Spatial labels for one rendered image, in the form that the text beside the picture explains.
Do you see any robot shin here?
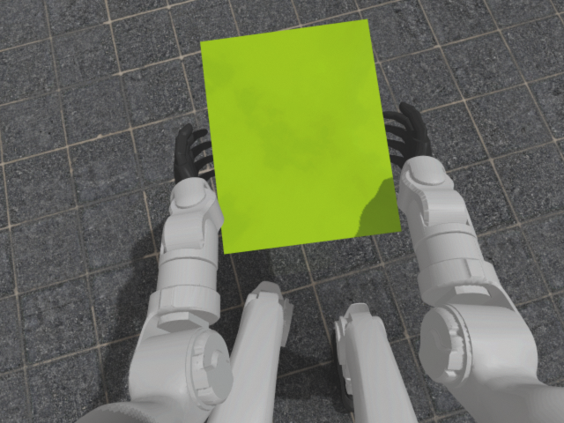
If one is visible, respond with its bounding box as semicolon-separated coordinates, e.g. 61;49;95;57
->
241;281;284;317
342;303;387;395

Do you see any robot left forearm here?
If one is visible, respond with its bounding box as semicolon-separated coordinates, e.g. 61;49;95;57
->
129;177;224;390

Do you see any robot right forearm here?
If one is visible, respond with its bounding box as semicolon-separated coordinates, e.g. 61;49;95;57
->
397;156;538;369

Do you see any carton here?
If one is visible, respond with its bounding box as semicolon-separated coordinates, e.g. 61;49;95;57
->
200;19;401;254

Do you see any robot right upper arm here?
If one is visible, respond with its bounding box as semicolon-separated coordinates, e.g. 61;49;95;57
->
419;303;564;423

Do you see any robot right hand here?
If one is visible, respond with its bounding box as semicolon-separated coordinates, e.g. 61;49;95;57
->
382;101;433;169

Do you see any robot left upper arm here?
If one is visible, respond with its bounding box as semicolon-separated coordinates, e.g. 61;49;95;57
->
74;327;234;423

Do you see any robot left shin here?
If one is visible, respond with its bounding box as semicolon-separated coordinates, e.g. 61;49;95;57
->
241;281;284;317

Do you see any robot right shin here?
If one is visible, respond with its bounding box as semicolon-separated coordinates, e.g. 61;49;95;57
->
342;303;387;395

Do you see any robot left hand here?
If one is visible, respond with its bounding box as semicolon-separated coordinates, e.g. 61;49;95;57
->
174;123;215;185

